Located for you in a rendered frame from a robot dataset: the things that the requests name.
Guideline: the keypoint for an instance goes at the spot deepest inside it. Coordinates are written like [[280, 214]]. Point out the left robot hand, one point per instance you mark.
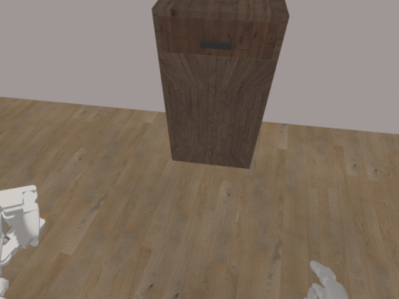
[[19, 208]]

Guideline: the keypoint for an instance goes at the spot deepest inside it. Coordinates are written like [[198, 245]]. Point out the handle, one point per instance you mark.
[[209, 44]]

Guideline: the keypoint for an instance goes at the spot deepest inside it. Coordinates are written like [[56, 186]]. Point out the right robot hand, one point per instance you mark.
[[332, 290]]

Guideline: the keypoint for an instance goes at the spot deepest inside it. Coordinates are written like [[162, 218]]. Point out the cabinet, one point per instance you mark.
[[215, 105]]

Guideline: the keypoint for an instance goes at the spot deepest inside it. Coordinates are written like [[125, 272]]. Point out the drawer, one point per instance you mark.
[[250, 39]]

